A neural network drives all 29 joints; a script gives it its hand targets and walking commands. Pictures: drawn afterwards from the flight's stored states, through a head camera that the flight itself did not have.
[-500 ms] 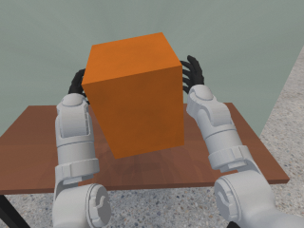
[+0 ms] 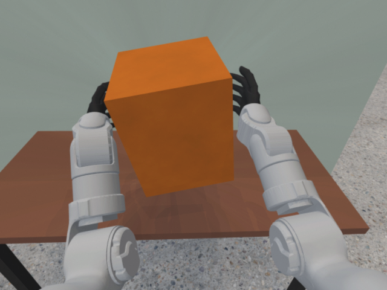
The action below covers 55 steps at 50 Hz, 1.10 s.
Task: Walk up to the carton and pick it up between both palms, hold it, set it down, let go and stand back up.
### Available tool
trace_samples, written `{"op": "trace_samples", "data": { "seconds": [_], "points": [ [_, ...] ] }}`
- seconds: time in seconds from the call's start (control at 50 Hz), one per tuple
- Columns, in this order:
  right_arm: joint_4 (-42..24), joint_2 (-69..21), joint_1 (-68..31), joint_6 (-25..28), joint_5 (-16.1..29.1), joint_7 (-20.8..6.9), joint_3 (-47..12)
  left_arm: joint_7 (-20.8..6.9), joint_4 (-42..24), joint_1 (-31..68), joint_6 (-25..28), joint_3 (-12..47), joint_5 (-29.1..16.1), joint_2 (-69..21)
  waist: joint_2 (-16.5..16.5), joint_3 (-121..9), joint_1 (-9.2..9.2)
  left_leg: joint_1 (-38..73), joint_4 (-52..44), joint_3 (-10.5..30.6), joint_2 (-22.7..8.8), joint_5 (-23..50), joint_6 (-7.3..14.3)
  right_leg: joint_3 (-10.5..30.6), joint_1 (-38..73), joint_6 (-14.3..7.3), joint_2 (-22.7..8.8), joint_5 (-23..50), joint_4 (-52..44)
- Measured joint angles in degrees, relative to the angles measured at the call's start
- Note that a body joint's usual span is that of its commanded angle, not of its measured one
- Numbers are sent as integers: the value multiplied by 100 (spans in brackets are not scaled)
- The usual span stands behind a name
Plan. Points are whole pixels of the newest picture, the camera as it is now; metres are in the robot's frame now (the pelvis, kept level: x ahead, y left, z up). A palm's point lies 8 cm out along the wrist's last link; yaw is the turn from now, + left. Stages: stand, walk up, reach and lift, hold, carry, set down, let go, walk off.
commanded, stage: hold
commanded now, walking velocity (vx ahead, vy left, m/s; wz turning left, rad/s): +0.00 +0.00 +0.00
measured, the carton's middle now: (176, 117) +0.43 -0.01 +0.22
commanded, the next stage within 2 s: none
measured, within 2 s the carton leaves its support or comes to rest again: neither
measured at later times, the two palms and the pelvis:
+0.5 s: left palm (95, 124) +0.37 +0.15 +0.25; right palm (246, 108) +0.36 -0.14 +0.27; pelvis -0.01 +0.00 +0.00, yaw -1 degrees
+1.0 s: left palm (98, 129) +0.36 +0.14 +0.24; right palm (248, 111) +0.35 -0.14 +0.26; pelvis +0.00 +0.00 +0.00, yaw -1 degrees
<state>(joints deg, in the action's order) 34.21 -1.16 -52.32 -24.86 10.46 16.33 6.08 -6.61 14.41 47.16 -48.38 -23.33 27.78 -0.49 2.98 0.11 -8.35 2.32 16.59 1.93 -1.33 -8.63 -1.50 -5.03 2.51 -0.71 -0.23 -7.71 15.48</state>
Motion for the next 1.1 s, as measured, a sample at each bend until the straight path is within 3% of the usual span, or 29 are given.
{"op": "trace_samples", "data": {
  "seconds": [0.18,0.46,0.62,0.86,1.1],
  "points": [
    [-573,127,472,-55,413,203,-487,11,-551,-488,-31,37,-121,-166,-34,-20,-47,188,66,-40,-45,-123,0,41,254,13,49,-10,-114],
    [-177,24,83,-25,74,39,-105,21,-253,-122,-68,7,1,-82,48,82,98,9,-25,-69,0,52,13,68,-22,1,1,73,-14],
    [18,-23,36,117,-86,-68,68,115,-65,-42,29,-25,-27,-97,-46,-63,74,-63,-45,-12,-7,42,-9,11,-105,-18,6,5,34],
    [-525,59,384,-118,330,267,-447,-78,-396,-387,-61,5,-73,-77,22,6,-101,283,23,6,-75,-128,-36,-6,336,-25,79,-60,-101],
    [-518,52,331,-161,294,173,-379,-3,-694,-466,-257,64,-12,-172,48,84,17,114,22,-74,0,-21,17,73,128,21,2,56,-65]
  ]
}}
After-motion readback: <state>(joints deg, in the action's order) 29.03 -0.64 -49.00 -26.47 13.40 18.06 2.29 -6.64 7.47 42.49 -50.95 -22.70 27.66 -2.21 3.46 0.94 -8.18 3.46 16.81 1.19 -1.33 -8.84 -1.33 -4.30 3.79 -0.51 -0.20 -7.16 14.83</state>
